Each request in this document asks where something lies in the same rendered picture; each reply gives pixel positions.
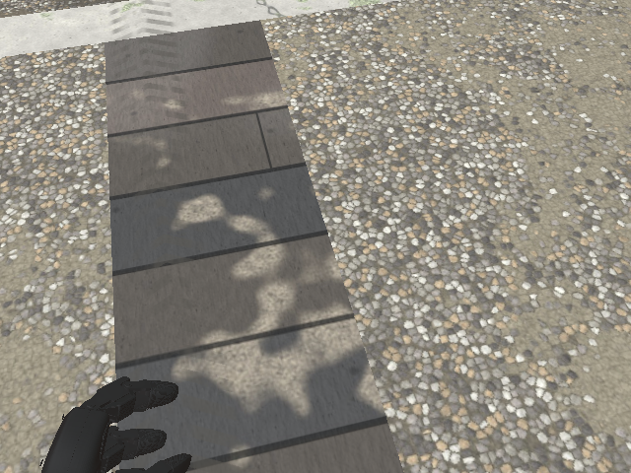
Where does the robot left hand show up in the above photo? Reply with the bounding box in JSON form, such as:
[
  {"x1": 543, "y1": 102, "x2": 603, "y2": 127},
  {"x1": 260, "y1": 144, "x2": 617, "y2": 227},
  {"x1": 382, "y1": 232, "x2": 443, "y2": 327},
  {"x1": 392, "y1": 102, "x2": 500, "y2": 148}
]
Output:
[{"x1": 40, "y1": 376, "x2": 192, "y2": 473}]

